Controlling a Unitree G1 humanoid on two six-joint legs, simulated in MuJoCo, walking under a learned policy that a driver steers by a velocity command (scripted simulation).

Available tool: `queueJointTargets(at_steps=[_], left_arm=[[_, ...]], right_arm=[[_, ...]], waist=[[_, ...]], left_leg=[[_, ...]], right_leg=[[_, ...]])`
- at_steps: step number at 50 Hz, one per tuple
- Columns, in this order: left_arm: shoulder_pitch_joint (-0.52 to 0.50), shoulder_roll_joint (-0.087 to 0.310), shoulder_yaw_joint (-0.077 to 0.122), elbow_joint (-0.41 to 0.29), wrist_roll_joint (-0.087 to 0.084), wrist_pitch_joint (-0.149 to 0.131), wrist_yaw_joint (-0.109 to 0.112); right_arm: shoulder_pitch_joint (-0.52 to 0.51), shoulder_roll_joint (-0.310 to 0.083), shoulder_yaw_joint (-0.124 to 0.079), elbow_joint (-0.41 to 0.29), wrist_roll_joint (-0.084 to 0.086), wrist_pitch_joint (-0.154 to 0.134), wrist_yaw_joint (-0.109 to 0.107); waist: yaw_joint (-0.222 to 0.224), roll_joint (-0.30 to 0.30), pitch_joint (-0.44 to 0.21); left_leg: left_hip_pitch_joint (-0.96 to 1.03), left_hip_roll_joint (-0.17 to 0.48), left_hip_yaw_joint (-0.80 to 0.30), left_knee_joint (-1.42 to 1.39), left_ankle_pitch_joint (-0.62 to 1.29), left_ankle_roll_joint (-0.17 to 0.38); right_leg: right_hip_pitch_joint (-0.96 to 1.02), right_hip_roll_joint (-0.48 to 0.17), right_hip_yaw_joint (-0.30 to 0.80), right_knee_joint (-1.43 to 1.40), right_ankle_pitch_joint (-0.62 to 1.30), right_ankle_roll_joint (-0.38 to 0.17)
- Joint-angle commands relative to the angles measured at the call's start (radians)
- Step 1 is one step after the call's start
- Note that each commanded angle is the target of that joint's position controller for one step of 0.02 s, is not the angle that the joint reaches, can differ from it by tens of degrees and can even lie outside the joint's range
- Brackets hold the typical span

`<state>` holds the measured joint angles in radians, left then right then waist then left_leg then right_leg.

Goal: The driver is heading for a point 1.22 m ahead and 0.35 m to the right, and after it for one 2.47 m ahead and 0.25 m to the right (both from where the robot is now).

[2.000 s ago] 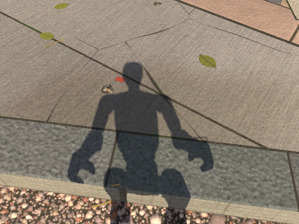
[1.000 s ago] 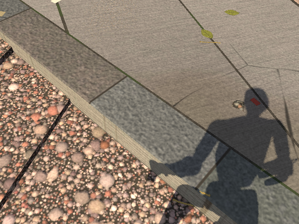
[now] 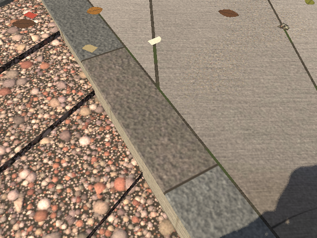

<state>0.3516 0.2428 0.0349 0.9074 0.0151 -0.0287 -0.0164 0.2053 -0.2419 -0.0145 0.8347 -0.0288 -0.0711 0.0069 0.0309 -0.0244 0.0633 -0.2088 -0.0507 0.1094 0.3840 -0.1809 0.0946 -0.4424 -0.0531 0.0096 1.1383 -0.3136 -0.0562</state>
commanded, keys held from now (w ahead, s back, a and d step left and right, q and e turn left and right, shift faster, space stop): w+e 0.84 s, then w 0.16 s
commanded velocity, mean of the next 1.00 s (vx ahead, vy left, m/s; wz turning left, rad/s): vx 0.50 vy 0.00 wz -0.50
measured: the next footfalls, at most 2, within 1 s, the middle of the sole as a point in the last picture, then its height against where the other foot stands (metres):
right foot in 0.44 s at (206, 229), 0.15 m higher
left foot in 0.98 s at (201, 137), level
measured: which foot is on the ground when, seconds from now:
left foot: down 0.00-0.48, up 0.50-0.96, down 0.98-1.00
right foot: up 0.00-0.42, down 0.44-1.00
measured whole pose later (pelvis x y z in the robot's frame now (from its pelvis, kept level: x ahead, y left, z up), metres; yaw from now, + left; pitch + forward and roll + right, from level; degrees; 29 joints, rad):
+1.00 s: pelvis +0.68 -0.17 +0.12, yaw -33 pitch +5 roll +1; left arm 0.48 0.23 0.03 0.94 0.08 -0.13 -0.10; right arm -0.04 -0.22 0.04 0.65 -0.04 -0.08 0.05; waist 0.08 0.00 -0.06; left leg -0.58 -0.01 0.03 0.61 -0.11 0.05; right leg -0.02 0.13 0.21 0.66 -0.49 -0.08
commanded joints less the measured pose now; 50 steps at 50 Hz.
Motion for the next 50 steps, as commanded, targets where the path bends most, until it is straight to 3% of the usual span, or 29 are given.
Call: queueJointTargets(at_steps=[1,6,9,12,15,17,18,19,20,21,22,23,24,25,26,27,28,29,31,34,35,36,39,43,45,47,48,49,50], left_arm=[[0.078,0.056,0.026,-0.018,0.007,0.018,-0.014],[-0.075,0.021,0.027,-0.06,0.017,0.035,-0.004],[-0.196,0.002,0.025,-0.119,0.007,0.037,0.029],[-0.339,-0.04,0.0,-0.2,-0.007,0.031,0.049],[-0.459,-0.087,-0.034,-0.284,0.002,0.029,0.038],[-0.527,-0.117,-0.063,-0.351,0.007,0.03,0.033],[-0.549,-0.134,-0.085,-0.387,0.011,0.026,0.021],[-0.495,-0.111,-0.088,-0.374,0.006,0.02,0.013],[-0.44,-0.081,-0.093,-0.343,-0.011,0.026,0.001],[-0.364,-0.07,-0.083,-0.306,-0.01,0.027,-0.002],[-0.22,-0.032,-0.062,-0.267,-0.007,0.031,0.005],[-0.011,0.045,-0.015,-0.202,-0.005,0.036,0.002],[0.085,0.181,0.033,-0.156,-0.016,0.039,0.005],[-0.005,0.244,0.065,-0.167,-0.022,0.056,0.025],[-0.082,0.239,0.072,-0.166,-0.015,0.054,0.031],[-0.088,0.193,0.065,-0.121,-0.015,0.042,0.032],[-0.112,0.123,0.048,-0.088,0.002,0.027,0.04],[-0.155,0.06,0.031,-0.08,0.013,0.012,0.042],[-0.18,0.037,0.024,-0.068,0.02,-0.018,0.036],[-0.086,0.065,0.027,-0.032,0.007,-0.058,0.028],[0.047,-0.066,-0.028,0.027,0.118,-0.085,-0.017],[0.054,-0.03,-0.01,0.014,0.112,-0.085,-0.054],[-0.014,0.051,-0.01,-0.034,0.084,-0.102,-0.074],[0.135,0.064,-0.003,-0.019,0.036,-0.129,-0.067],[0.164,0.154,0.027,0.0,0.039,-0.115,-0.091],[0.127,0.202,0.046,-0.012,0.035,-0.11,-0.091],[0.131,0.202,0.047,-0.01,0.051,-0.111,-0.092],[0.136,0.136,0.024,-0.018,0.079,-0.118,-0.087],[0.358,-0.045,-0.022,-0.011,0.094,-0.134,-0.067]], right_arm=[[0.063,-0.087,-0.022,-0.008,0.012,-0.039,-0.004],[0.216,-0.069,-0.022,0.059,-0.002,-0.04,-0.016],[0.299,-0.064,-0.021,0.105,-0.018,-0.035,-0.021],[0.368,-0.052,-0.011,0.157,-0.034,-0.039,-0.024],[0.399,-0.031,0.008,0.201,-0.035,-0.049,-0.034],[0.427,-0.031,0.018,0.236,-0.02,-0.047,-0.044],[0.386,-0.049,0.016,0.238,-0.006,-0.035,-0.058],[0.328,-0.048,0.02,0.213,0.005,-0.028,-0.065],[0.312,-0.08,0.017,0.17,0.038,-0.019,-0.062],[0.299,-0.139,0.004,0.151,0.056,-0.02,-0.07],[0.272,-0.214,-0.022,0.131,0.049,-0.006,-0.077],[0.261,-0.263,-0.042,0.067,0.063,0.002,-0.051],[0.192,-0.213,-0.037,-0.022,0.075,-0.024,-0.014],[0.135,-0.199,-0.05,-0.035,0.027,-0.048,0.029],[0.129,-0.124,-0.037,-0.091,0.005,-0.049,0.047],[0.128,-0.067,-0.024,-0.094,0.004,-0.039,0.04],[0.093,-0.015,-0.009,-0.121,-0.003,-0.027,0.021],[0.083,0.024,0.004,-0.15,-0.016,-0.005,0.002],[0.084,0.033,0.014,-0.189,-0.014,0.037,-0.015],[-0.039,0.036,0.018,-0.259,-0.012,0.044,-0.034],[-0.079,0.026,0.056,-0.243,-0.07,0.019,0.016],[-0.087,0.004,0.043,-0.242,-0.074,0.012,0.025],[-0.223,-0.049,0.035,-0.264,-0.045,-0.011,0.033],[-0.434,0.0,0.054,-0.321,-0.049,0.012,0.047],[-0.458,-0.006,0.055,-0.327,-0.03,0.026,0.062],[-0.351,-0.098,0.024,-0.276,-0.01,0.015,0.046],[-0.195,-0.144,0.003,-0.221,0.011,-0.006,0.033],[0.117,-0.14,0.001,-0.135,0.008,-0.027,0.024],[0.35,-0.184,-0.02,-0.07,-0.007,-0.041,0.04]], waist=[[0.001,0.11,-0.031],[-0.046,0.139,-0.021],[-0.047,0.054,0.053],[-0.05,0.008,0.104],[-0.046,0.027,0.119],[-0.03,0.05,0.124],[0.01,0.022,0.11],[0.046,-0.001,0.061],[0.038,-0.038,0.003],[0.07,0.037,-0.081],[0.145,0.162,-0.197],[0.214,0.264,-0.368],[0.247,-0.006,-0.427],[0.153,-0.086,-0.527],[0.082,0.005,-0.47],[0.031,0.101,-0.296],[-0.014,0.151,-0.081],[-0.068,0.157,-0.022],[-0.116,0.103,-0.013],[-0.088,-0.007,-0.035],[-0.041,-0.062,-0.258],[-0.037,-0.051,-0.162],[-0.02,-0.028,-0.114],[0.064,-0.046,-0.041],[0.049,-0.084,-0.014],[-0.014,-0.033,-0.038],[-0.061,-0.016,-0.127],[-0.142,0.029,-0.352],[-0.109,0.33,-0.632]], left_leg=[[0.081,0.265,-0.152,-0.228,0.318,0.059],[0.214,0.301,-0.109,-0.225,0.327,0.098],[0.319,0.359,-0.114,-0.216,0.258,0.123],[0.419,0.366,-0.095,-0.198,0.179,0.083],[0.373,0.313,-0.008,-0.221,0.179,0.044],[0.405,0.328,0.018,-0.232,0.337,0.034],[0.343,0.314,0.076,-0.278,0.481,0.016],[0.254,0.271,0.157,-0.286,0.734,0.006],[0.11,0.258,0.174,-0.266,1.122,0.033],[0.116,0.313,0.127,-0.138,1.455,0.04],[0.184,0.337,0.116,0.099,1.66,0.026],[0.066,0.298,0.137,0.466,1.866,0.023],[-0.314,0.087,0.091,1.021,0.982,-0.065],[-0.374,-0.071,-0.08,1.332,-0.002,-0.091],[-0.451,-0.005,-0.201,1.408,0.028,-0.069],[-0.497,0.032,-0.193,1.368,0.03,-0.057],[-0.561,0.062,-0.19,1.325,-0.019,-0.05],[-0.549,0.087,-0.193,1.286,-0.06,-0.049],[-0.532,0.117,-0.187,1.19,-0.135,-0.063],[-0.696,0.104,-0.143,1.237,-0.093,-0.059],[-0.745,0.043,-0.274,1.177,0.082,0.008],[-0.74,0.05,-0.212,1.089,0.092,0.029],[-0.636,0.074,-0.111,0.932,0.11,-0.024],[-0.535,0.071,-0.092,0.364,0.162,-0.119],[-0.338,0.028,-0.06,0.232,0.231,-0.136],[-0.282,0.003,-0.055,0.116,0.23,-0.09],[-0.098,0.006,-0.06,0.124,0.315,-0.045],[0.317,0.123,-0.147,0.284,0.438,0.065],[0.87,0.366,-0.518,0.338,0.754,0.388]], right_leg=[[-0.107,-0.031,0.015,0.029,0.075,0.014],[-0.374,-0.022,-0.039,0.29,0.082,0.016],[-0.707,-0.005,0.007,0.652,-0.089,-0.022],[-0.977,0.021,0.018,0.829,-0.222,-0.069],[-0.998,0.032,-0.073,0.733,-0.254,-0.079],[-1.063,0.006,-0.112,0.74,-0.298,-0.098],[-0.938,-0.03,-0.105,0.58,-0.292,-0.121],[-0.699,0.002,-0.174,0.426,-0.23,-0.132],[-0.355,0.078,-0.311,0.175,-0.145,-0.124],[-0.153,0.117,-0.3,0.093,-0.079,-0.124],[-0.014,0.172,-0.252,0.047,-0.13,-0.138],[0.252,0.235,-0.111,0.05,-0.221,-0.221],[0.532,-0.028,0.426,-0.237,-0.111,-0.412],[0.509,-0.141,0.919,-0.613,0.061,-0.421],[0.42,-0.146,0.945,-0.681,-0.182,-0.353],[0.26,-0.14,0.89,-0.704,-0.285,-0.299],[0.057,-0.117,0.782,-0.668,-0.145,-0.265],[-0.078,-0.082,0.664,-0.626,-0.011,-0.234],[-0.176,-0.035,0.466,-0.655,0.1,-0.215],[-0.08,0.022,0.357,-0.704,0.12,-0.227],[0.039,0.127,0.304,-0.616,-0.112,-0.19],[0.017,0.124,0.254,-0.677,-0.121,-0.176],[-0.027,0.09,0.274,-0.78,0.003,-0.191],[0.213,0.024,0.332,-0.804,0.29,-0.194],[0.204,-0.043,0.359,-0.824,0.509,-0.191],[0.363,-0.074,0.338,-0.713,0.891,-0.116],[0.38,-0.035,0.284,-0.589,1.064,-0.04],[0.238,-0.004,0.283,-0.354,0.978,0.0],[-0.114,0.169,0.234,0.045,0.29,0.098]])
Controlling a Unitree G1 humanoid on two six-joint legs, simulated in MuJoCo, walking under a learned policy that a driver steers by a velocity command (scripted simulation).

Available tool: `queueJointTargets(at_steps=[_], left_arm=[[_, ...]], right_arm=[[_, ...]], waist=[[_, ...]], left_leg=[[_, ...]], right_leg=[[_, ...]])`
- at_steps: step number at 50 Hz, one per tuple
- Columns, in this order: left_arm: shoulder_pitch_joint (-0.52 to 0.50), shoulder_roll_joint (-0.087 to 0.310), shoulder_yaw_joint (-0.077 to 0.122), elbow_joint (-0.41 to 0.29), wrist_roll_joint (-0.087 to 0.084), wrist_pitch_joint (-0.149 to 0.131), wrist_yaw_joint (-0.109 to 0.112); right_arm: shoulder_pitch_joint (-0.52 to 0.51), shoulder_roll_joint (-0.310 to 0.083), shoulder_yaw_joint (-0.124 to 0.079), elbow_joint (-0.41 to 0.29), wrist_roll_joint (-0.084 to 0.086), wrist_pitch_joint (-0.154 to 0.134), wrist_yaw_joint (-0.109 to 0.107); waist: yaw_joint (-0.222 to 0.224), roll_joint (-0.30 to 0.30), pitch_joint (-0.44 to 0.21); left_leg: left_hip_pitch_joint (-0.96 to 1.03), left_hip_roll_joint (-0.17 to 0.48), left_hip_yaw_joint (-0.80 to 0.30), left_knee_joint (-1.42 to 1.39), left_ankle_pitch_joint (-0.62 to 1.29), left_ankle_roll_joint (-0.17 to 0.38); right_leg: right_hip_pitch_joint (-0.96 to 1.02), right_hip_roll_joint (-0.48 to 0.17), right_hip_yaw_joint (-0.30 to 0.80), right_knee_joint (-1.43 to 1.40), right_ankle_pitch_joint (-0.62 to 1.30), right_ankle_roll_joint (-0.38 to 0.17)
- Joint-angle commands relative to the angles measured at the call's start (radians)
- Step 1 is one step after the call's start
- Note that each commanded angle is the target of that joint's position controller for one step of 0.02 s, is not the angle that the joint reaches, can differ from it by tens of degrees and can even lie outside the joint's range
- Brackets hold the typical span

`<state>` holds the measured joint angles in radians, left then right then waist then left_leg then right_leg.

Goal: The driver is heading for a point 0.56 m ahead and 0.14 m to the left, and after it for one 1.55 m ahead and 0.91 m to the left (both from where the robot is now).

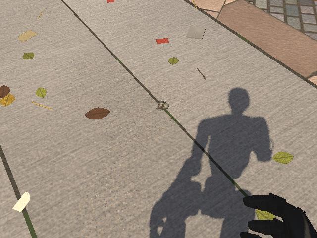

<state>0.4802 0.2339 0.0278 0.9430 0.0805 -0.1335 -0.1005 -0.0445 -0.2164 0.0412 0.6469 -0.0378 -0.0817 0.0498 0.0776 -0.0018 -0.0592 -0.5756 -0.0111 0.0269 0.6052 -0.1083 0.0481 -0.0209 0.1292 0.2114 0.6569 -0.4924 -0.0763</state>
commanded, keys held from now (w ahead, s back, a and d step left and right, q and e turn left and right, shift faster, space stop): w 0.20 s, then w+q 0.80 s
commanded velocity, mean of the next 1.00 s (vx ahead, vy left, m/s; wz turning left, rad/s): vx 0.50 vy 0.00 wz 0.27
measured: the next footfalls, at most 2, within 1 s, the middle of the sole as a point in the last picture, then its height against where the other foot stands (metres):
right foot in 0.46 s outside the picture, level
left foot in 0.94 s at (130, 199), level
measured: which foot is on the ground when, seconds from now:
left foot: down 0.00-0.48, up 0.50-0.92, down 0.94-1.00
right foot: down 0.00-0.00, up 0.02-0.44, down 0.46-0.96, up 0.98-1.00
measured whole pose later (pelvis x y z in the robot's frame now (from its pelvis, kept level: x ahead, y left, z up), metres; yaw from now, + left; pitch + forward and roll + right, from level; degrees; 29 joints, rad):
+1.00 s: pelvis +0.56 +0.09 +0.01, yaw +22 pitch +3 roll -2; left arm 0.25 0.29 0.08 0.88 -0.01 -0.08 0.01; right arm 0.10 -0.27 -0.08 0.66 0.02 -0.03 0.03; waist 0.04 0.00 0.03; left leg -0.53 0.00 0.04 0.68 -0.21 0.09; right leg -0.23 -0.11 -0.08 0.99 -0.48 0.05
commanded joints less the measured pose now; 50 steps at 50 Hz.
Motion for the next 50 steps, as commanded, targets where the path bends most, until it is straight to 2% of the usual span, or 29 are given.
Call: queueJointTargets(at_steps=[1,2,3,4,5,6,9,12,14,17,18,19,21,22,23,24,25,26,28,30,33,38,43,45,46,47,48,49,50], left_arm=[[0.089,0.036,-0.003,-0.067,-0.011,-0.022,-0.003],[-0.102,0.077,0.022,-0.117,-0.044,-0.006,-0.004],[-0.161,0.096,0.021,-0.124,-0.04,0.002,0.021],[-0.111,0.088,0.015,-0.099,-0.004,0.011,0.042],[-0.144,0.069,0.005,-0.113,0.027,0.018,0.046],[-0.195,0.042,-0.002,-0.136,0.031,0.026,0.045],[-0.272,0.002,-0.014,-0.163,-0.007,0.038,0.043],[-0.339,-0.007,-0.019,-0.172,-0.001,0.042,0.027],[-0.426,-0.019,-0.025,-0.196,-0.015,0.062,0.018],[-0.529,0.034,-0.012,-0.233,-0.019,0.077,0.03],[-0.636,0.063,-0.007,-0.275,-0.14,0.038,0.067],[-0.657,0.051,-0.009,-0.284,-0.152,0.016,0.081],[-0.582,0.093,0.015,-0.272,-0.126,-0.007,0.09],[-0.451,0.143,0.04,-0.237,-0.114,-0.01,0.097],[-0.238,0.192,0.061,-0.199,-0.094,-0.01,0.106],[-0.083,0.284,0.085,-0.18,-0.071,0.005,0.117],[-0.057,0.22,0.072,-0.174,-0.083,0.017,0.117],[-0.122,0.145,0.056,-0.183,-0.089,0.026,0.123],[-0.27,0.078,0.036,-0.184,-0.091,0.028,0.126],[-0.338,0.048,0.034,-0.165,-0.074,0.02,0.114],[-0.345,0.089,0.053,-0.14,-0.066,0.013,0.112],[-0.315,0.168,0.077,-0.118,-0.078,0.019,0.126],[-0.232,0.233,0.1,-0.087,-0.105,0.046,0.119],[-0.237,0.26,0.109,-0.085,-0.115,0.062,0.121],[-0.248,0.256,0.106,-0.088,-0.118,0.07,0.122],[-0.222,0.215,0.092,-0.092,-0.1,0.072,0.125],[-0.178,0.122,0.058,-0.151,-0.057,0.057,0.118],[-0.212,0.11,0.042,-0.182,-0.073,0.013,0.107],[-0.319,0.179,0.062,-0.203,-0.117,-0.011,0.097]], right_arm=[[0.731,-0.182,-0.074,0.176,-0.026,-0.017,-0.008],[0.632,-0.191,-0.088,0.186,-0.028,-0.021,-0.024],[0.442,-0.146,-0.076,0.162,-0.019,-0.02,-0.033],[0.335,-0.057,-0.048,0.148,-0.011,-0.017,-0.038],[0.295,-0.009,-0.037,0.148,-0.001,-0.018,-0.042],[0.268,0.009,-0.037,0.15,0.005,-0.022,-0.047],[0.294,-0.015,-0.058,0.183,-0.009,-0.052,-0.042],[0.358,-0.035,-0.063,0.197,-0.03,-0.06,-0.013],[0.423,-0.064,-0.069,0.226,-0.012,-0.061,0.013],[0.501,-0.116,-0.087,0.263,-0.001,-0.063,0.04],[0.538,-0.165,-0.108,0.262,0.109,-0.026,-0.032],[0.562,-0.169,-0.103,0.281,0.106,-0.007,-0.061],[0.562,-0.171,-0.111,0.287,0.065,0.014,-0.082],[0.545,-0.154,-0.112,0.276,0.053,0.013,-0.081],[0.481,-0.117,-0.102,0.234,0.042,0.008,-0.077],[0.577,0.008,-0.073,0.207,0.042,-0.011,-0.072],[0.605,-0.004,-0.071,0.206,0.066,-0.026,-0.063],[0.518,-0.086,-0.104,0.19,0.088,-0.024,-0.065],[0.367,-0.11,-0.121,0.134,0.071,-0.007,-0.076],[0.403,-0.068,-0.127,0.122,0.068,0.021,-0.076],[0.373,-0.049,-0.126,0.085,0.063,0.051,-0.073],[0.226,-0.052,-0.112,0.034,0.055,0.048,-0.036],[0.081,-0.098,-0.117,-0.039,0.056,0.057,-0.011],[0.116,-0.125,-0.132,-0.048,0.048,0.06,-0.008],[0.224,-0.153,-0.153,-0.02,0.047,0.06,-0.009],[0.405,-0.224,-0.192,0.035,0.055,0.063,-0.02],[0.485,-0.37,-0.225,0.038,0.062,0.063,-0.037],[0.501,-0.363,-0.21,0.005,0.062,0.048,-0.032],[0.492,-0.287,-0.186,0.01,0.048,0.035,-0.026]], waist=[[-0.267,0.238,-0.448],[-0.255,0.079,-0.156],[-0.189,0.022,-0.013],[-0.119,0.02,-0.064],[-0.091,0.044,-0.058],[-0.075,0.053,-0.064],[-0.065,0.035,-0.023],[-0.079,0.028,0.004],[-0.097,0.053,0.034],[-0.116,0.065,0.076],[-0.164,-0.008,0.151],[-0.152,0.005,0.16],[-0.096,0.086,0.107],[-0.039,0.117,0.01],[0.067,0.12,-0.137],[0.066,-0.105,-0.331],[0.069,-0.254,-0.455],[0.063,-0.188,-0.301],[-0.002,-0.08,-0.078],[-0.081,-0.111,0.004],[-0.109,-0.077,0.058],[-0.078,-0.042,0.066],[-0.029,-0.039,0.107],[-0.065,-0.06,0.075],[-0.128,-0.048,0.018],[-0.198,-0.005,-0.075],[-0.173,0.251,-0.143],[-0.177,0.282,-0.311],[-0.21,0.164,-0.235]], left_leg=[[1.275,0.423,-0.74,-0.109,0.344,0.462],[0.987,0.392,-0.673,-0.229,0.04,0.319],[0.692,0.361,-0.539,-0.289,-0.055,0.266],[0.565,0.329,-0.445,-0.341,0.025,0.266],[0.482,0.302,-0.387,-0.387,0.087,0.272],[0.445,0.284,-0.346,-0.418,0.112,0.269],[0.383,0.227,-0.204,-0.458,0.111,0.248],[0.286,0.159,-0.093,-0.44,0.269,0.226],[0.171,0.128,-0.071,-0.444,0.301,0.212],[0.355,0.192,-0.154,-0.395,0.343,0.222],[0.389,0.216,-0.186,-0.416,0.194,0.156],[0.454,0.235,-0.22,-0.399,0.163,0.136],[0.533,0.222,-0.217,-0.289,0.352,0.1],[0.515,0.177,-0.188,-0.168,0.446,0.08],[0.341,0.125,-0.156,0.063,0.353,0.05],[-0.052,-0.015,-0.068,0.46,-0.075,-0.028],[-0.192,-0.024,-0.155,0.687,-0.453,-0.038],[-0.289,0.032,-0.164,0.787,-0.387,-0.039],[-0.253,0.11,-0.109,0.756,-0.226,-0.036],[-0.132,0.15,-0.12,0.681,-0.192,-0.036],[-0.128,0.165,-0.113,0.58,-0.138,-0.046],[-0.053,0.154,-0.062,0.243,0.112,-0.034],[-0.067,0.121,-0.004,0.078,0.0,0.015],[0.027,0.061,0.057,0.037,-0.101,0.052],[0.182,0.006,0.098,-0.026,-0.07,0.078],[0.461,-0.033,0.073,-0.036,-0.047,0.115],[0.807,0.237,-0.402,-0.088,-0.065,0.263],[0.957,0.361,-0.848,-0.3,-0.219,0.39],[0.933,0.341,-0.742,-0.324,-0.192,0.327]], right_leg=[[-0.837,0.073,-0.034,0.862,-0.072,0.155],[-0.959,-0.007,-0.025,0.94,0.081,0.078],[-0.941,-0.091,-0.03,0.9,0.228,0.043],[-0.826,-0.148,-0.009,0.794,0.316,0.021],[-0.763,-0.18,-0.036,0.743,0.308,0.019],[-0.745,-0.192,-0.065,0.728,0.251,0.021],[-0.816,-0.229,-0.112,0.594,0.251,0.04],[-0.73,-0.233,-0.2,0.318,0.537,0.067],[-0.543,-0.196,-0.244,0.148,0.597,0.083],[-0.581,-0.184,-0.22,0.002,0.576,0.079],[-0.599,-0.153,-0.215,-0.088,0.548,0.084],[-0.596,-0.146,-0.195,-0.157,0.527,0.087],[-0.474,-0.125,-0.192,-0.226,0.479,0.069],[-0.287,-0.126,-0.193,-0.21,0.47,0.04],[0.028,-0.232,-0.104,-0.114,0.535,-0.016],[0.478,-0.511,0.257,-0.108,0.55,-0.169],[0.524,-0.585,0.539,-0.246,0.37,-0.239],[0.389,-0.54,0.429,-0.293,0.237,-0.196],[0.041,-0.471,0.175,-0.389,0.263,-0.144],[-0.161,-0.417,0.02,-0.463,0.311,-0.114],[-0.247,-0.412,-0.126,-0.515,0.445,-0.129],[-0.215,-0.382,-0.302,-0.511,0.511,-0.098],[-0.026,-0.44,-0.333,-0.446,0.495,-0.057],[0.02,-0.437,-0.371,-0.31,0.749,-0.031],[0.006,-0.402,-0.415,-0.144,0.892,-0.007],[-0.128,-0.349,-0.448,0.111,0.872,0.031],[-0.561,-0.23,-0.448,0.52,0.327,0.109],[-0.778,-0.101,-0.212,0.719,-0.09,0.12],[-0.895,-0.154,-0.146,0.77,-0.012,0.094]])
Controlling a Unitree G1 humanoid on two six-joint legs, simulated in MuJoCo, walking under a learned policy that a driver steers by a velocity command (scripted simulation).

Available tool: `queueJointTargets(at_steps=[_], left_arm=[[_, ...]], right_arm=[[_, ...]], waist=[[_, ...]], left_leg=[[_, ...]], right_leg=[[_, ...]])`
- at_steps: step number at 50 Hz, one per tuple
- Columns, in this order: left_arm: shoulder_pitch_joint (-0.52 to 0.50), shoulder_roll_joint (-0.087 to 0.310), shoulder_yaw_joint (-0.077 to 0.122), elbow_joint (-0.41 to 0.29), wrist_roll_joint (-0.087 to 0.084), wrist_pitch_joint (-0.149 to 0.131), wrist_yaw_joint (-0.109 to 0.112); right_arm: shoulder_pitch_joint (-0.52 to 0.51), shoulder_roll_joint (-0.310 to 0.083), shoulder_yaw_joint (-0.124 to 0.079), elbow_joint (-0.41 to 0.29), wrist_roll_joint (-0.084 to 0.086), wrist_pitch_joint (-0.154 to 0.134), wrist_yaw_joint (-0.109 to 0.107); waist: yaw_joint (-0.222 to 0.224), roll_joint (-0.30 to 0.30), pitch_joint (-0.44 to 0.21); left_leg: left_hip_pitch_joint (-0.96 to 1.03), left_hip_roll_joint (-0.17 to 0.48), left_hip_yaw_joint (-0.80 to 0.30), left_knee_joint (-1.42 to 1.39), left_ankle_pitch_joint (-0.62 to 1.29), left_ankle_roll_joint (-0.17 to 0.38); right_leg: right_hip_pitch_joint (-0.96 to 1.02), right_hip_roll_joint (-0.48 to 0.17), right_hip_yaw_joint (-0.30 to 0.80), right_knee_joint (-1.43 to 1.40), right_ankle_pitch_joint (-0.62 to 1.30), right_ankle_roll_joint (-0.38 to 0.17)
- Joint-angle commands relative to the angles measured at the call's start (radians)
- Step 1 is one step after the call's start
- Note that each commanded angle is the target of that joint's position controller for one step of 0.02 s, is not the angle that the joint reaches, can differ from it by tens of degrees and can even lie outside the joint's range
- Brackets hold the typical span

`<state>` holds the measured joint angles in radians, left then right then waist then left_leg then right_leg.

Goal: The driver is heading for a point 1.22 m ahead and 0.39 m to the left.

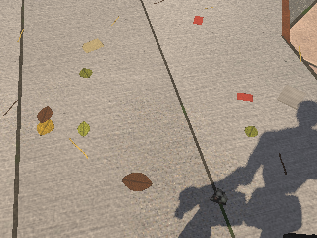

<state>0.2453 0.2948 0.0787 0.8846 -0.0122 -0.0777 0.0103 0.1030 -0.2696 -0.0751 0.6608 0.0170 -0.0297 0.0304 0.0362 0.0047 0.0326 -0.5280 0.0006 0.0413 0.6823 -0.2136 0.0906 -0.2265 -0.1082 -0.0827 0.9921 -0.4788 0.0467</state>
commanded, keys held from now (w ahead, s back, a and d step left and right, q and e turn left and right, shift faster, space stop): w+q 1.00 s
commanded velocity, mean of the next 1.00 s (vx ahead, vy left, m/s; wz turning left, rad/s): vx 0.50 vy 0.00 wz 0.59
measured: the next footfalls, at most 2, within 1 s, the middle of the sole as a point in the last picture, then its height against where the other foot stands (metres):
right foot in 0.42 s outside the picture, level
left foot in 0.94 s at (103, 205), level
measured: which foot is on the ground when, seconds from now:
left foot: down 0.00-0.42, up 0.44-0.92, down 0.94-1.00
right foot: up 0.00-0.40, down 0.42-0.96, up 0.98-1.00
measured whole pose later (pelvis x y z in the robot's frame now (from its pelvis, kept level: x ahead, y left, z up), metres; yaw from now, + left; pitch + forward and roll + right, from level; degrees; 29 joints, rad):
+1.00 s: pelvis +0.50 +0.12 +0.00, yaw +35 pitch +2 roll -1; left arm 0.28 0.31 0.08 0.85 -0.01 -0.06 0.01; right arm 0.10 -0.29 -0.08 0.58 0.02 -0.03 0.04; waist 0.05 0.01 0.07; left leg -0.51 -0.04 0.04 0.66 -0.18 0.10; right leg -0.16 -0.09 -0.09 1.00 -0.50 0.03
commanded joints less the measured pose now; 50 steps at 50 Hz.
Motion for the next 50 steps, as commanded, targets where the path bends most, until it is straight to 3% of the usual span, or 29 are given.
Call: queueJointTargets(at_steps=[1,2,3,4,6,8,11,15,18,20,21,22,23,24,25,26,28,30,34,38,42,45,46,47,48,49,50], left_arm=[[-0.11,0.103,0.004,-0.151,-0.026,-0.078,-0.014],[-0.109,0.099,0.004,-0.141,-0.001,-0.078,-0.004],[-0.098,0.11,0.014,-0.138,0.013,-0.068,0.001],[-0.087,0.108,0.016,-0.143,0.014,-0.054,-0.001],[-0.088,0.081,0.014,-0.154,0.019,-0.033,-0.002],[-0.156,0.053,0.003,-0.178,0.026,-0.027,-0.001],[-0.267,0.022,-0.013,-0.207,0.02,-0.032,-0.011],[-0.34,0.055,-0.006,-0.241,0.001,-0.042,-0.028],[-0.303,0.088,0.011,-0.245,-0.001,-0.056,-0.036],[-0.155,0.117,0.034,-0.211,0.008,-0.065,-0.03],[-0.002,0.17,0.05,-0.196,0.025,-0.067,-0.023],[0.095,0.246,0.068,-0.165,0.039,-0.056,-0.024],[0.081,0.164,0.051,-0.176,0.014,-0.052,-0.029],[0.037,0.101,0.033,-0.19,0.009,-0.044,-0.023],[-0.011,0.082,0.023,-0.196,0.017,-0.035,-0.02],[-0.041,0.062,0.017,-0.188,0.022,-0.029,-0.019],[-0.057,0.045,0.011,-0.175,0.026,-0.033,-0.015],[-0.045,0.062,0.017,-0.154,0.018,-0.042,-0.014],[-0.025,0.107,0.03,-0.119,0.019,-0.039,-0.007],[0.002,0.135,0.034,-0.097,0.012,-0.024,0.0],[0.049,0.173,0.043,-0.073,-0.006,-0.004,-0.001],[0.038,0.221,0.058,-0.074,-0.023,0.013,0.006],[0.025,0.226,0.059,-0.077,-0.029,0.021,0.009],[0.028,0.198,0.047,-0.083,-0.024,0.02,0.013],[0.061,0.079,0.01,-0.124,0.028,0.011,0.008],[0.072,0.055,-0.014,-0.176,0.019,-0.027,-0.003],[-0.049,0.145,0.009,-0.196,-0.021,-0.052,-0.016]], right_arm=[[0.299,-0.194,-0.059,-0.005,-0.007,-0.024,-0.01],[0.218,-0.16,-0.047,-0.021,-0.004,-0.024,-0.013],[0.158,-0.129,-0.036,-0.037,-0.01,-0.025,-0.015],[0.129,-0.115,-0.03,-0.049,-0.015,-0.026,-0.017],[0.127,-0.123,-0.034,-0.051,-0.009,-0.033,-0.025],[0.157,-0.144,-0.043,-0.04,-0.003,-0.036,-0.038],[0.199,-0.152,-0.049,-0.021,0.003,-0.032,-0.048],[0.258,-0.15,-0.053,0.005,0.011,-0.027,-0.048],[0.254,-0.147,-0.057,0.003,0.008,-0.018,-0.054],[0.231,-0.104,-0.044,-0.016,0.005,-0.016,-0.054],[0.224,-0.047,-0.022,-0.038,-0.008,-0.019,-0.049],[0.364,0.0,-0.007,-0.066,0.022,-0.027,-0.051],[0.369,-0.099,-0.022,-0.038,0.031,-0.026,-0.055],[0.267,-0.154,-0.037,-0.047,0.021,-0.02,-0.054],[0.208,-0.149,-0.037,-0.059,0.007,-0.014,-0.055],[0.17,-0.135,-0.039,-0.074,-0.003,-0.013,-0.052],[0.181,-0.102,-0.037,-0.08,0.009,-0.005,-0.041],[0.167,-0.074,-0.031,-0.088,0.01,0.005,-0.038],[0.096,-0.059,-0.02,-0.104,0.005,0.009,-0.032],[-0.027,-0.039,-0.006,-0.125,0.006,-0.002,-0.006],[-0.112,-0.042,-0.004,-0.161,0.011,-0.002,0.017],[-0.038,-0.096,-0.032,-0.16,0.001,0.007,0.023],[0.088,-0.13,-0.054,-0.128,0.002,0.01,0.02],[0.267,-0.189,-0.088,-0.078,0.005,0.016,0.006],[0.339,-0.288,-0.107,-0.059,0.013,0.02,-0.015],[0.32,-0.318,-0.096,-0.099,0.008,-0.003,-0.005],[0.318,-0.226,-0.071,-0.092,0.0,-0.016,0.002]], waist=[[-0.144,0.121,-0.248],[-0.099,0.043,-0.186],[-0.055,0.045,-0.15],[-0.029,0.059,-0.136],[-0.013,0.042,-0.124],[-0.026,0.032,-0.094],[-0.069,0.07,-0.064],[-0.098,0.091,-0.043],[-0.071,0.12,-0.048],[0.006,0.119,-0.115],[0.07,0.018,-0.242],[0.011,-0.33,-0.363],[0.028,-0.263,-0.312],[0.051,-0.162,-0.196],[0.036,-0.092,-0.129],[0.018,-0.081,-0.076],[-0.017,-0.118,-0.054],[-0.023,-0.109,-0.041],[-0.014,-0.074,-0.031],[0.032,-0.066,0.004],[0.052,-0.069,0.043],[-0.021,-0.113,-0.022],[-0.099,-0.103,-0.086],[-0.185,-0.066,-0.173],[-0.151,0.167,-0.238],[-0.109,0.265,-0.415],[-0.163,0.132,-0.35]], left_leg=[[0.772,0.294,-0.622,-0.377,-0.02,0.245],[0.616,0.256,-0.511,-0.373,0.075,0.213],[0.481,0.222,-0.433,-0.391,0.168,0.193],[0.404,0.199,-0.404,-0.414,0.204,0.189],[0.336,0.173,-0.352,-0.434,0.281,0.195],[0.306,0.151,-0.309,-0.443,0.294,0.187],[0.273,0.112,-0.276,-0.434,0.2,0.152],[0.302,0.138,-0.35,-0.385,0.096,0.132],[0.352,0.155,-0.431,-0.298,0.076,0.11],[0.319,0.083,-0.413,-0.147,0.147,0.063],[0.198,0.018,-0.329,0.126,0.041,0.023],[-0.153,-0.106,-0.212,0.456,-0.357,-0.047],[-0.289,-0.036,-0.238,0.612,-0.357,-0.063],[-0.321,0.0,-0.223,0.658,-0.259,-0.069],[-0.287,0.035,-0.191,0.645,-0.183,-0.072],[-0.262,0.062,-0.188,0.603,-0.135,-0.072],[-0.191,0.098,-0.172,0.551,-0.095,-0.068],[-0.202,0.108,-0.157,0.509,-0.071,-0.075],[-0.244,0.119,-0.146,0.351,0.067,-0.094],[-0.189,0.105,-0.078,0.127,0.223,-0.082],[-0.162,0.083,-0.018,-0.001,0.162,-0.048],[0.014,-0.006,0.061,-0.045,0.01,0.014],[0.177,-0.052,0.085,-0.103,0.032,0.047],[0.464,-0.069,0.048,-0.148,0.094,0.088],[0.777,0.168,-0.339,-0.156,0.107,0.186],[0.951,0.341,-0.883,-0.336,-0.097,0.364],[0.92,0.313,-0.788,-0.385,-0.111,0.298]], right_leg=[[-0.695,0.041,0.144,0.381,0.061,-0.051],[-0.625,0.001,0.147,0.299,0.128,-0.051],[-0.532,-0.025,0.152,0.221,0.165,-0.048],[-0.472,-0.029,0.154,0.184,0.184,-0.042],[-0.439,-0.01,0.137,0.095,0.228,-0.018],[-0.441,0.012,0.131,-0.056,0.324,0.004],[-0.372,0.061,0.129,-0.302,0.5,0.01],[-0.304,0.094,0.151,-0.439,0.535,-0.005],[-0.23,0.103,0.157,-0.491,0.43,-0.037],[-0.006,0.095,0.144,-0.538,0.404,-0.079],[0.245,-0.066,0.295,-0.526,0.365,-0.137],[0.556,-0.287,0.764,-0.632,0.14,-0.306],[0.542,-0.313,0.882,-0.687,-0.081,-0.313],[0.432,-0.275,0.726,-0.697,-0.065,-0.271],[0.308,-0.235,0.591,-0.705,0.064,-0.242],[0.211,-0.196,0.496,-0.724,0.175,-0.233],[0.119,-0.148,0.359,-0.769,0.282,-0.216],[0.102,-0.148,0.279,-0.801,0.366,-0.227],[0.142,-0.158,0.147,-0.821,0.509,-0.231],[0.167,-0.137,0.02,-0.82,0.538,-0.2],[0.26,-0.173,-0.035,-0.792,0.605,-0.182],[0.309,-0.175,-0.098,-0.601,1.066,-0.154],[0.285,-0.154,-0.127,-0.432,1.167,-0.136],[0.13,-0.117,-0.146,-0.19,1.067,-0.1],[-0.251,-0.014,-0.141,0.165,0.317,-0.049],[-0.512,0.147,0.09,0.403,-0.139,-0.027],[-0.622,0.089,0.178,0.43,-0.047,-0.039]])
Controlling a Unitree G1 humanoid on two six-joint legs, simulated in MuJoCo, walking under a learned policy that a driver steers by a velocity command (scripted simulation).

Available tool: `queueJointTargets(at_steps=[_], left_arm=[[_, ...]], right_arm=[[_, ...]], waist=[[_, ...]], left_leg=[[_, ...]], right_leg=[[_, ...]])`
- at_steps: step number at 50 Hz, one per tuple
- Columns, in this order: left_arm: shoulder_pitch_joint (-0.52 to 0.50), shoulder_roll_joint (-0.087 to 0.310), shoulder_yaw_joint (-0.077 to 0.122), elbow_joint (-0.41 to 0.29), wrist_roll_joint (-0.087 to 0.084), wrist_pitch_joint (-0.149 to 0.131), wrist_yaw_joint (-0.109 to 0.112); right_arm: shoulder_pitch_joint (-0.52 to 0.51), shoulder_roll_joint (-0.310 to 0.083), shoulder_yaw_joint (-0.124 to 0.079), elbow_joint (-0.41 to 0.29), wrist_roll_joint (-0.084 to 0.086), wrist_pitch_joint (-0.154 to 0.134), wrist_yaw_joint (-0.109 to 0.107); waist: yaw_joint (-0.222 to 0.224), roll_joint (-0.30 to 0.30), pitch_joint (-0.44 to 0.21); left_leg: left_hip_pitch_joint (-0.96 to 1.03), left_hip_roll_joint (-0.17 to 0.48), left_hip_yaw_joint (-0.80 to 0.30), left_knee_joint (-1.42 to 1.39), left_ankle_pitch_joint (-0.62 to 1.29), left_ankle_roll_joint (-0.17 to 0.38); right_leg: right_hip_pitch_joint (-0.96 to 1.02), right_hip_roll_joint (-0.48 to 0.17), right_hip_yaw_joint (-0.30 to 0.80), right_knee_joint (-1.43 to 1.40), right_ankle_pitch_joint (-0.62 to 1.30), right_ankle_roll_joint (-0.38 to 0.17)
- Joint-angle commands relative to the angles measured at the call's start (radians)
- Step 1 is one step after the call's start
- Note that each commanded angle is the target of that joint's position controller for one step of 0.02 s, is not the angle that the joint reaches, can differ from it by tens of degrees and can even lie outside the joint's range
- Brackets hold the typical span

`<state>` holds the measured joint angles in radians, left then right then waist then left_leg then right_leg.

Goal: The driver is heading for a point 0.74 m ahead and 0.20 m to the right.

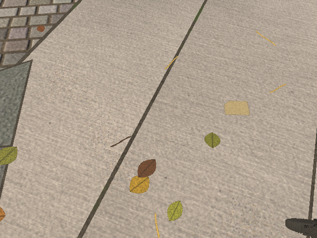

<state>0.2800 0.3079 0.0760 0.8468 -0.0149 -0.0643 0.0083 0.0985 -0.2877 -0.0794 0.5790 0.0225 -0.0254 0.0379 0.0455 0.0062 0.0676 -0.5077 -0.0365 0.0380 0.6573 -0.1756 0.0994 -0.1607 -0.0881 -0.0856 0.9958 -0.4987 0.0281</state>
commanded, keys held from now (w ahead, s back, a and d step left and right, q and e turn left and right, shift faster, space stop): w+q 0.02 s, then w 0.02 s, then w+e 0.90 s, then no key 0.06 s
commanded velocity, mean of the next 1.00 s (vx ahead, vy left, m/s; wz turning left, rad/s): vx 0.50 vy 0.00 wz -0.28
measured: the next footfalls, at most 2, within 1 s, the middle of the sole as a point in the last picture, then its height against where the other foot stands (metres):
right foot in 0.50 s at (207, 232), level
left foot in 0.98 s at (174, 162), level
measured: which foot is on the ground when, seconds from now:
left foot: down 0.00-0.50, up 0.52-0.96, down 0.98-1.00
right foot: up 0.00-0.48, down 0.50-0.98, up 1.00-1.00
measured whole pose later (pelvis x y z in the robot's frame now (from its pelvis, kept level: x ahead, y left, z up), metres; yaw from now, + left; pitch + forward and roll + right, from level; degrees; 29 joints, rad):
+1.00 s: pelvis +0.58 -0.07 +0.01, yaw -22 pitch +3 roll +1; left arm 0.36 0.31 0.07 0.73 -0.02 -0.02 0.02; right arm 0.05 -0.27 -0.04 0.65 -0.02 -0.12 0.01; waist 0.07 -0.02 0.00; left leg -0.46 -0.04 -0.05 0.51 -0.07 0.01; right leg -0.16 0.11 0.24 0.71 -0.50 -0.05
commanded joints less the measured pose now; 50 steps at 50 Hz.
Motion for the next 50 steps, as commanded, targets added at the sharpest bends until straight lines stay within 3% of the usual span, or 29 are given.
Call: queueJointTargets(at_steps=[1,2,3,4,6,9,13,18,20,22,23,24,25,26,27,28,29,30,31,34,37,40,43,45,47,48,49,50], left_arm=[[-0.121,0.129,0.007,-0.173,-0.027,-0.079,-0.017],[-0.11,0.114,0.004,-0.152,-0.005,-0.081,-0.009],[-0.087,0.122,0.01,-0.136,0.009,-0.071,-0.007],[-0.058,0.12,0.011,-0.123,0.008,-0.056,-0.013],[-0.034,0.09,0.005,-0.104,0.009,-0.031,-0.014],[-0.114,0.059,-0.007,-0.123,0.009,-0.013,-0.011],[-0.207,0.041,-0.017,-0.14,-0.003,-0.018,-0.026],[-0.305,0.036,-0.022,-0.189,-0.012,-0.02,-0.056],[-0.315,0.036,-0.022,-0.21,-0.008,-0.021,-0.072],[-0.266,0.056,-0.012,-0.216,-0.002,-0.019,-0.08],[-0.199,0.083,0.002,-0.207,0.001,-0.015,-0.078],[-0.062,0.123,0.025,-0.177,0.002,-0.012,-0.072],[0.097,0.189,0.051,-0.152,0.0,-0.008,-0.059],[0.145,0.283,0.07,-0.153,-0.007,-0.011,-0.054],[0.175,0.196,0.047,-0.158,-0.014,-0.011,-0.051],[0.133,0.16,0.036,-0.163,-0.005,-0.009,-0.044],[0.075,0.145,0.031,-0.179,-0.002,-0.007,-0.038],[0.016,0.126,0.024,-0.191,0.001,-0.005,-0.036],[-0.016,0.107,0.016,-0.207,0.012,-0.007,-0.031],[-0.04,0.112,0.017,-0.216,0.007,-0.007,-0.022],[-0.016,0.146,0.028,-0.204,-0.002,-0.002,-0.004],[0.027,0.148,0.029,-0.187,-0.01,0.012,0.006],[0.075,0.146,0.03,-0.171,-0.016,0.024,0.008],[0.08,0.14,0.03,-0.17,-0.014,0.03,0.01],[0.052,0.129,0.03,-0.179,-0.01,0.035,0.01],[0.037,0.094,0.018,-0.188,-0.003,0.033,0.009],[0.042,0.04,-0.002,-0.213,0.015,0.029,0.01],[0.201,-0.001,-0.016,-0.226,-0.005,0.021,0.012]], right_arm=[[0.281,-0.174,-0.054,-0.002,-0.005,-0.03,-0.007],[0.208,-0.144,-0.043,-0.005,-0.004,-0.032,-0.01],[0.152,-0.103,-0.028,-0.012,-0.011,-0.035,-0.013],[0.125,-0.084,-0.018,-0.016,-0.022,-0.037,-0.016],[0.128,-0.089,-0.016,0.008,-0.024,-0.05,-0.02],[0.166,-0.114,-0.018,0.052,-0.027,-0.062,-0.032],[0.187,-0.12,-0.014,0.091,-0.03,-0.068,-0.038],[0.24,-0.134,-0.022,0.15,-0.024,-0.062,-0.039],[0.243,-0.142,-0.026,0.163,-0.018,-0.049,-0.044],[0.215,-0.164,-0.033,0.158,-0.016,-0.035,-0.055],[0.205,-0.179,-0.036,0.153,-0.015,-0.027,-0.062],[0.186,-0.181,-0.034,0.148,-0.014,-0.018,-0.069],[0.2,-0.16,-0.022,0.132,-0.025,-0.022,-0.079],[0.324,-0.034,0.02,0.093,-0.05,-0.048,-0.059],[0.252,-0.09,0.017,0.101,-0.032,-0.083,-0.041],[0.164,-0.133,0.007,0.066,0.007,-0.106,-0.027],[0.106,-0.125,0.015,0.048,0.005,-0.118,-0.029],[0.073,-0.124,0.011,0.041,-0.02,-0.12,-0.036],[0.085,-0.131,0.004,0.038,-0.032,-0.112,-0.04],[0.128,-0.103,0.008,0.045,-0.041,-0.08,-0.045],[0.039,-0.065,0.025,0.025,-0.046,-0.071,-0.049],[-0.07,-0.047,0.033,0.009,-0.035,-0.08,-0.04],[-0.133,-0.071,0.025,-0.007,-0.019,-0.091,-0.029],[-0.128,-0.097,0.011,-0.007,-0.016,-0.101,-0.022],[-0.044,-0.119,-0.006,0.014,-0.013,-0.11,-0.023],[0.044,-0.148,-0.019,0.03,-0.03,-0.115,-0.03],[0.176,-0.207,-0.033,0.036,-0.056,-0.118,-0.037],[0.233,-0.269,-0.048,0.072,-0.071,-0.102,-0.033]], waist=[[-0.149,0.105,-0.265],[-0.097,0.01,-0.203],[-0.06,0.018,-0.166],[-0.034,0.04,-0.156],[-0.021,0.043,-0.146],[-0.046,0.042,-0.087],[-0.091,0.05,-0.043],[-0.136,0.035,0.015],[-0.13,0.04,0.014],[-0.093,0.07,-0.036],[-0.056,0.09,-0.092],[0.022,0.076,-0.168],[0.089,0.01,-0.267],[0.007,-0.258,-0.395],[0.072,-0.205,-0.494],[0.084,-0.152,-0.352],[0.058,-0.047,-0.257],[0.019,0.013,-0.172],[-0.019,-0.008,-0.151],[-0.062,-0.043,-0.113],[-0.039,-0.049,-0.086],[0.01,-0.078,-0.088],[0.033,-0.092,-0.088],[0.02,-0.108,-0.091],[-0.036,-0.134,-0.107],[-0.083,-0.126,-0.162],[-0.128,-0.02,-0.303],[-0.058,0.315,-0.399]], left_leg=[[0.767,0.315,-0.641,-0.36,-0.079,0.251],[0.616,0.275,-0.526,-0.359,0.019,0.212],[0.502,0.249,-0.438,-0.372,0.142,0.191],[0.431,0.234,-0.394,-0.396,0.206,0.183],[0.359,0.227,-0.32,-0.428,0.308,0.187],[0.333,0.213,-0.217,-0.475,0.325,0.164],[0.357,0.191,-0.107,-0.506,0.237,0.106],[0.528,0.262,-0.06,-0.487,0.241,0.091],[0.604,0.288,-0.045,-0.436,0.35,0.075],[0.632,0.285,-0.01,-0.33,0.659,0.047],[0.636,0.272,0.009,-0.227,0.847,0.03],[0.587,0.236,0.05,-0.038,0.939,0.001],[0.373,0.201,0.068,0.237,0.72,-0.041],[-0.086,-0.012,0.028,0.642,-0.135,-0.12],[-0.226,-0.039,-0.158,0.768,-0.373,-0.113],[-0.311,0.021,-0.176,0.766,-0.303,-0.096],[-0.296,0.065,-0.159,0.689,-0.228,-0.085],[-0.254,0.094,-0.145,0.592,-0.191,-0.089],[-0.18,0.116,-0.148,0.54,-0.167,-0.095],[-0.124,0.127,-0.12,0.411,-0.148,-0.136],[-0.093,0.103,-0.093,0.203,0.033,-0.172],[-0.005,0.051,-0.084,-0.012,0.227,-0.18],[0.021,0.026,-0.108,-0.116,0.231,-0.17],[0.044,0.02,-0.128,-0.167,0.168,-0.147],[0.162,0.02,-0.114,-0.219,0.126,-0.106],[0.304,0.064,-0.127,-0.238,0.16,-0.066],[0.547,0.238,-0.282,-0.198,0.279,0.006],[0.817,0.454,-0.704,-0.234,0.35,0.204]], right_leg=[[-0.696,0.031,0.167,0.359,0.064,-0.037],[-0.629,-0.015,0.164,0.274,0.134,-0.035],[-0.558,-0.047,0.159,0.202,0.178,-0.026],[-0.5,-0.064,0.156,0.18,0.204,-0.021],[-0.467,-0.067,0.133,0.137,0.241,-0.001],[-0.526,-0.071,0.129,0.002,0.397,0.016],[-0.505,-0.036,0.116,-0.236,0.636,-0.003],[-0.572,0.005,0.119,-0.381,0.609,-0.045],[-0.59,0.021,0.101,-0.406,0.517,-0.071],[-0.491,0.07,0.043,-0.413,0.407,-0.105],[-0.389,0.111,0.008,-0.406,0.36,-0.125],[-0.198,0.157,-0.016,-0.445,0.388,-0.155],[0.107,0.071,0.141,-0.444,0.462,-0.21],[0.499,-0.194,0.696,-0.502,0.316,-0.417],[0.596,-0.232,0.923,-0.652,0.193,-0.44],[0.511,-0.21,0.781,-0.674,0.188,-0.386],[0.362,-0.172,0.673,-0.681,0.25,-0.355],[0.208,-0.14,0.592,-0.697,0.367,-0.338],[0.108,-0.113,0.54,-0.719,0.458,-0.334],[-0.035,-0.074,0.455,-0.757,0.585,-0.341],[-0.119,-0.016,0.364,-0.761,0.604,-0.305],[-0.142,0.025,0.344,-0.733,0.519,-0.256],[-0.074,-0.001,0.424,-0.68,0.44,-0.241],[-0.007,-0.024,0.494,-0.624,0.409,-0.227],[0.0,-0.016,0.523,-0.546,0.436,-0.2],[-0.021,0.035,0.473,-0.418,0.521,-0.161],[-0.125,0.1,0.383,-0.147,0.397,-0.113],[-0.455,0.24,0.265,0.164,-0.107,-0.037]])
